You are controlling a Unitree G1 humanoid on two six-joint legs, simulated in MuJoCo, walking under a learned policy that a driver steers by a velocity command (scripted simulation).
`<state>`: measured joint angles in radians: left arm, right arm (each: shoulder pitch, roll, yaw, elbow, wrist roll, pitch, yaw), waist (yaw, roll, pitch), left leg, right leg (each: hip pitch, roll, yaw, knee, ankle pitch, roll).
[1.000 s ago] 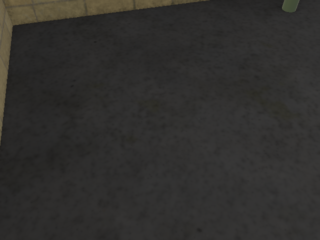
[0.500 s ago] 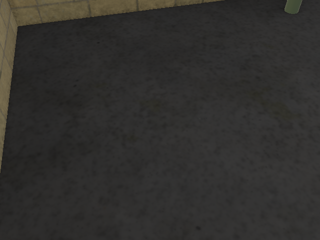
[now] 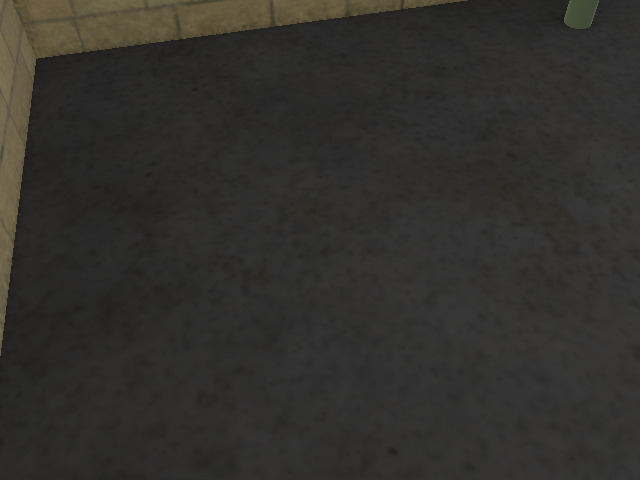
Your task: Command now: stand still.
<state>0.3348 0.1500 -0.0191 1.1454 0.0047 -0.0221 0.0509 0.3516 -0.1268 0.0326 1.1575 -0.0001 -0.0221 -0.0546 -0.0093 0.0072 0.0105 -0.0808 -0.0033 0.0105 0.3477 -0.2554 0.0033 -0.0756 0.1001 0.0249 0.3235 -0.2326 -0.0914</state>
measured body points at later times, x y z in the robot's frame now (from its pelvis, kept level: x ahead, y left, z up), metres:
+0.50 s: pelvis +0.10 +0.07 -0.01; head +0.11 +0.09 +0.44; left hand +0.03 +0.31 -0.17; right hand +0.18 -0.18 -0.14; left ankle +0.14 +0.17 -0.75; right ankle -0.03 -0.05 -0.71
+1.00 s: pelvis +0.37 +0.06 -0.03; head +0.42 +0.05 +0.42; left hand +0.53 +0.29 -0.15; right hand +0.29 -0.17 -0.18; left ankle +0.16 +0.16 -0.69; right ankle +0.49 -0.01 -0.75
